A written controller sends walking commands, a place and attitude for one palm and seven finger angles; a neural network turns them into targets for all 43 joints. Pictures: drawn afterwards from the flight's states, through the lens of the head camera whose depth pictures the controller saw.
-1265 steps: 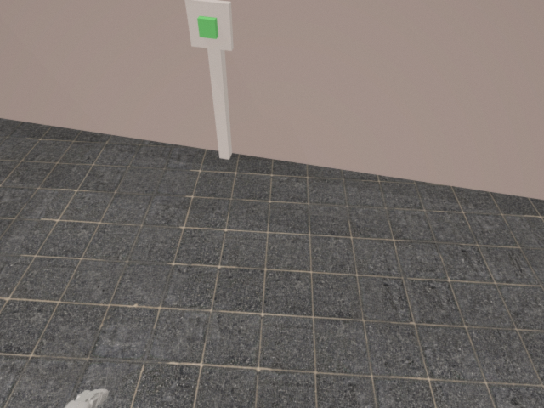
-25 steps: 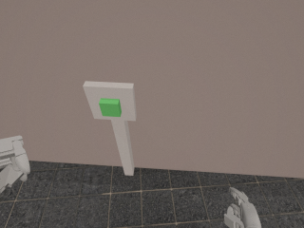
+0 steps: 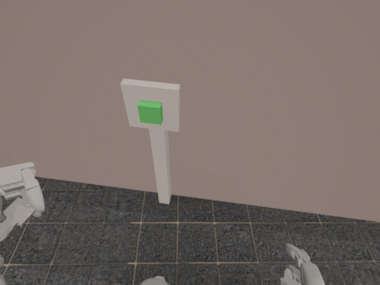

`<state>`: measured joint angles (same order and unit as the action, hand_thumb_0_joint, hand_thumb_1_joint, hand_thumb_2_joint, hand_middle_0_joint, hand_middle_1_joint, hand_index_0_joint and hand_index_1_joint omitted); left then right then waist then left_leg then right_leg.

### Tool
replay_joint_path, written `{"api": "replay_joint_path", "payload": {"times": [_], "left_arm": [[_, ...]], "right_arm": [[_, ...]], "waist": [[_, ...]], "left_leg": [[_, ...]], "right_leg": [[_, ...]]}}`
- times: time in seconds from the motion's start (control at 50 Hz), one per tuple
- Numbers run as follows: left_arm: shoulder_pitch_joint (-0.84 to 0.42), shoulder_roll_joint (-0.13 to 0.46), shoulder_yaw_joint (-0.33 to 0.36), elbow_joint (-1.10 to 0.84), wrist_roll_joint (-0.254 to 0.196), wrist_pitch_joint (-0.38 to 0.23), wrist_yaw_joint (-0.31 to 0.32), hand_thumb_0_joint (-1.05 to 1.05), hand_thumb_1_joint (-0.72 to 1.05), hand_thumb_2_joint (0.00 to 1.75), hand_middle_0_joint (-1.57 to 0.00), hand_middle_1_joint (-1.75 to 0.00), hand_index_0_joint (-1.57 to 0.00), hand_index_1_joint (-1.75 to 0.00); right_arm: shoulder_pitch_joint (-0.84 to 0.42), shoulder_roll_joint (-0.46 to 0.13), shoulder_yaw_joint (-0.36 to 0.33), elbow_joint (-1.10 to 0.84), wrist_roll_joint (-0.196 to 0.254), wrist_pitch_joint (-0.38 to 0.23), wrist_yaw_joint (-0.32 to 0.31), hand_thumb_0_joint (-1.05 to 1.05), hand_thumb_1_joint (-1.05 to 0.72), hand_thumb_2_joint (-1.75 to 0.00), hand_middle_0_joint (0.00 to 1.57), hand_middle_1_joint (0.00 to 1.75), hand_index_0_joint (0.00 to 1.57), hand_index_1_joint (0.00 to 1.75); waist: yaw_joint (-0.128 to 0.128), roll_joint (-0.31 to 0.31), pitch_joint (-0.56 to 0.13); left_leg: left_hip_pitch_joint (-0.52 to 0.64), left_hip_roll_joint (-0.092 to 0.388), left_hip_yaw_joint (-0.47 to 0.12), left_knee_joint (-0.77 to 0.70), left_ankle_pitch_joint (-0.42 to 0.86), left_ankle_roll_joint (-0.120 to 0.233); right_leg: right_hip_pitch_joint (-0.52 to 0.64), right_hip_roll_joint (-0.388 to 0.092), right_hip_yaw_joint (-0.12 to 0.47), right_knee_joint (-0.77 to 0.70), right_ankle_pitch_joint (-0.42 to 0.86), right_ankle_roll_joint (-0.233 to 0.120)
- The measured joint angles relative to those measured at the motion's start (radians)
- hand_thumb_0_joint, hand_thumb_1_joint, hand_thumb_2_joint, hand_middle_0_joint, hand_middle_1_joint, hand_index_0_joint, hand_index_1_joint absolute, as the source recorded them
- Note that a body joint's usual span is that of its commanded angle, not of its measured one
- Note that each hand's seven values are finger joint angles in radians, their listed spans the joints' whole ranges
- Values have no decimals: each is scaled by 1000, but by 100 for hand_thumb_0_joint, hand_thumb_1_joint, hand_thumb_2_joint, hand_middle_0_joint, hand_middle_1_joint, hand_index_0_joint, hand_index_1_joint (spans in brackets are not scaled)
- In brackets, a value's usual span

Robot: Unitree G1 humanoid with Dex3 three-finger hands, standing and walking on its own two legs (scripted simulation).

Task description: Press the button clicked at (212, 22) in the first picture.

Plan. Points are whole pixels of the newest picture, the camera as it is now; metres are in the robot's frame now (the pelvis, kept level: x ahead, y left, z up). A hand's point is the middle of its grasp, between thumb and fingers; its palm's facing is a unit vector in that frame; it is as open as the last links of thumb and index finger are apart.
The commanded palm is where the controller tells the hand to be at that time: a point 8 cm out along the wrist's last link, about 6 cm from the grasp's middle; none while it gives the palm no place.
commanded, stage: step back with the hand held close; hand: left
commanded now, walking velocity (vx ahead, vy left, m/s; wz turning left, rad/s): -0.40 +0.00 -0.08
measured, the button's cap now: (151, 111) +0.62 +0.16 -0.03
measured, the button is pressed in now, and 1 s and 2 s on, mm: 0 0 0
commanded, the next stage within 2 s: stop stepping back and stand still in 0.20 s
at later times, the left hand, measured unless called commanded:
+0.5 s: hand out of the picture +0.09 +0.18 +0.19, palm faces +0.24 -0.83 -0.51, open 3.1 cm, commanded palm +0.03 +0.24 +0.19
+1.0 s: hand out of the picture +0.02 +0.21 +0.19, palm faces +0.35 -0.82 -0.45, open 3.1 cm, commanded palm -0.03 +0.25 +0.19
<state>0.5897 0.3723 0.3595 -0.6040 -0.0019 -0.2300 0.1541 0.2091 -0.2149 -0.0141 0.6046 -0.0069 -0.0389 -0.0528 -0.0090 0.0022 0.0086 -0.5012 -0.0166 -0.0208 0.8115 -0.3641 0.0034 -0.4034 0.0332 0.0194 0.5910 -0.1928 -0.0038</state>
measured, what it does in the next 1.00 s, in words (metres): walks backwards: left foot, then right foot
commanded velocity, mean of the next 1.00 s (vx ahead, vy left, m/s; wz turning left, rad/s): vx -0.02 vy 0.05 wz -0.03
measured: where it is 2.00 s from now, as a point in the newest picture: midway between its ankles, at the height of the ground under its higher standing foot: outside the picture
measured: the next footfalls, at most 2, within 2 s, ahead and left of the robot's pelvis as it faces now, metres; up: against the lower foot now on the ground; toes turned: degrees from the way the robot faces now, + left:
left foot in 0.08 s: +0.06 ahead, +0.11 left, +0.00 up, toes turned +0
right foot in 0.44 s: -0.16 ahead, -0.12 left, +0.00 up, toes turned -6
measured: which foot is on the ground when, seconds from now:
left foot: up 0.00-0.06, down 0.08-0.44, up 0.46-0.68, down 0.70-1.00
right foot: down 0.00-0.08, up 0.10-0.42, down 0.44-1.00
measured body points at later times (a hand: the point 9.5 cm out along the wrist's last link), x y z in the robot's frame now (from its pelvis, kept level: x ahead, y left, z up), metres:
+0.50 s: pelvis -0.13 -0.03 +0.01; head -0.11 -0.03 +0.46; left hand +0.07 +0.23 +0.21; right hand +0.03 -0.26 -0.08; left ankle -0.02 +0.10 -0.70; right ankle -0.20 -0.12 -0.72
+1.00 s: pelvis -0.18 -0.02 +0.01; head -0.20 -0.02 +0.46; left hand -0.01 +0.25 +0.22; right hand -0.03 -0.26 -0.06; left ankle -0.14 +0.09 -0.72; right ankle -0.20 -0.12 -0.72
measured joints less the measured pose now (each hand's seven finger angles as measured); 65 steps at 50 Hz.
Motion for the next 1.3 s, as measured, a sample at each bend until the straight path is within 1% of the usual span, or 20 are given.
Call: {"api": "replay_joint_path", "payload": {"times": [0.04, 0.08, 0.12, 0.18, 0.22, 0.32, 0.38, 0.44, 0.46, 0.5, 0.56, 0.62, 0.7, 0.74, 0.82, 0.88, 0.96, 1.04, 1.16, 1.3], "left_arm": [[4, 6, -8, -12, 1, 2, 2, 1, 89, 90, -131, -150, -131, -149], [11, 22, 7, -33, -6, -2, 7, 1, 89, 90, -131, -150, -131, -149], [-13, 44, 32, -23, -5, -9, 11, 1, 89, 90, -131, -150, -131, -149], [-15, 54, 62, 3, -17, -3, 13, 1, 89, 90, -131, -150, -131, -149], [-1, 43, 66, -12, -28, 12, 13, 1, 89, 90, -131, -150, -131, -149], [11, 14, 24, -72, -34, 23, 7, 2, 89, 90, -131, -150, -131, -150], [-2, 26, 8, -68, -39, 31, 1, 1, 89, 90, -131, -150, -131, -150], [20, 67, 34, -56, -42, 40, -7, 1, 89, 90, -131, -150, -131, -150], [29, 66, 28, -43, -42, 42, -14, 1, 89, 90, -131, -150, -131, -149], [66, 75, 21, -29, -45, 51, -18, 1, 89, 90, -131, -150, -131, -149], [126, 74, 45, -14, -45, 43, -7, 1, 89, 90, -131, -150, -131, -149], [110, 41, 48, 41, -36, 30, 11, 1, 89, 90, -131, -150, -131, -149], [11, -16, -1, 122, -22, 34, 23, 1, 89, 90, -131, -150, -131, -149], [-16, -33, -21, 135, -18, 39, 23, 1, 89, 90, -131, -150, -131, -149], [14, -21, -24, 99, -11, 41, 17, 1, 89, 90, -131, -150, -131, -149], [34, 14, -18, 58, -10, 26, 12, 2, 89, 90, -131, -150, -131, -149], [39, 33, 5, 37, -18, -3, 11, 1, 89, 90, -131, -150, -131, -149], [34, 8, 11, 73, -24, 0, 13, 1, 89, 90, -131, -150, -131, -149], [-3, -35, -20, 120, -15, 49, 16, 1, 89, 90, -131, -150, -131, -150], [-11, -16, -24, 63, -3, 52, 21, 2, 89, 90, -131, -150, -131, -150]], "right_arm": [[1, 2, 1, 11, -3, 17, -2, 1, -90, -89, 20, 30, 21, 30], [2, -2, 7, -4, 0, 22, -10, 1, -90, -89, 20, 30, 21, 30], [-18, 15, 3, -3, -6, 12, -18, 1, -90, -89, 20, 30, 21, 30], [-33, 48, 2, 6, -22, -20, -8, 1, -90, -89, 20, 30, 21, 30], [-33, 63, 7, 8, -22, -40, 6, 1, -90, -89, 20, 30, 21, 30], [-46, 86, 28, 18, -22, -76, 30, 1, -90, -89, 20, 30, 21, 30], [-59, 92, 43, 11, -24, -84, 31, 1, -90, -89, 20, 30, 21, 30], [-56, 89, 51, -19, -17, -70, 31, 1, -90, -89, 20, 30, 21, 30], [-54, 77, 48, -14, -15, -56, 30, 1, -90, -89, 20, 30, 21, 30], [-21, 53, 42, 8, -6, -28, 25, 1, -90, -89, 20, 30, 21, 30], [48, 18, 33, 43, 8, -10, 14, 1, -90, -89, 20, 30, 21, 30], [99, -23, 11, 54, 12, -14, -5, 1, -90, -89, 20, 30, 21, 30], [121, -72, -24, 72, 11, -30, -19, 1, -90, -89, 20, 30, 21, 30], [105, -74, -35, 79, 14, -31, -22, 1, -90, -89, 19, 30, 20, 30], [61, -44, -19, 32, 16, -43, -15, 2, -91, -89, 19, 30, 20, 29], [41, -15, -1, -1, 15, -63, -9, 2, -91, -89, 19, 30, 20, 29], [23, 14, 22, -15, 12, -68, 1, 1, -90, -89, 19, 30, 20, 30], [19, 25, 35, -9, 8, -57, 4, 1, -90, -89, 20, 30, 21, 30], [29, 32, 51, 9, 4, -62, -12, 1, -90, -89, 20, 30, 21, 30], [36, 43, 62, 11, -2, -84, -15, 1, -90, -89, 20, 30, 21, 30]], "waist": [[-3, -22, -18], [-12, -31, -29], [-17, -49, -3], [-9, -37, 4], [4, -25, -1], [26, -20, -24], [9, -15, -31], [-15, -24, -32], [-21, -3, -25], [-17, -1, -45], [5, -33, -98], [2, -28, -122], [-5, 2, -111], [-11, -5, -90], [-17, -33, -48], [-28, -23, -40], [-21, -2, -45], [-1, 16, -51], [20, 4, -28], [5, -14, -10]], "left_leg": [[43, -1, 16, -17, -6, -1], [113, 10, 13, -170, 54, 13], [94, -1, 13, -174, 103, 27], [80, 26, 10, -204, 145, 25], [80, 53, 16, -236, 172, 20], [63, 95, 52, -307, 244, 5], [37, 106, 57, -342, 296, -8], [-12, 97, 61, -320, 291, -22], [-28, 99, 42, -273, 216, -25], [-54, 63, 18, -97, 97, -24], [-37, 15, 38, 77, 64, -22], [55, 15, 67, -9, 71, -6], [209, 32, 79, -247, 105, 25], [249, 28, 79, -313, 77, 8], [252, 26, 102, -297, 103, -1], [237, 40, 93, -278, 106, 0], [217, 54, 84, -270, 118, 2], [211, 58, 87, -279, 132, 10], [224, 36, 96, -334, 172, 27], [219, 27, 86, -357, 195, 29]], "right_leg": [[-9, -15, 3, -20, 19, 8], [-42, -20, -2, -8, 26, 18], [-93, -9, 22, 125, -86, 22], [-143, 44, 31, 389, -233, 21], [-120, 52, 14, 437, -257, 27], [15, 18, -17, 306, -296, 38], [113, 9, -31, 143, -307, 32], [217, -9, -57, -87, -217, -9], [216, 3, -67, -87, -197, -26], [216, -1, -66, -93, -174, -40], [223, -27, -36, -126, -147, -40], [230, -36, -40, -138, -137, -39], [218, -32, -81, -86, -163, -34], [206, -40, -92, -47, -180, -27], [201, -45, -71, -24, -169, -21], [204, -32, -79, -41, -150, -26], [205, -16, -87, -77, -114, -27], [208, -12, -83, -111, -84, -19], [209, -31, -77, -139, -53, -1], [203, -38, -86, -150, -42, -1]]}}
